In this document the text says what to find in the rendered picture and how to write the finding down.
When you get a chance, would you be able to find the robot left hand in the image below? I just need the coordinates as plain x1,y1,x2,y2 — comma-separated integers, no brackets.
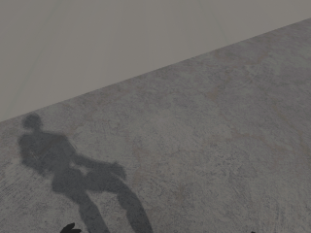
60,222,82,233

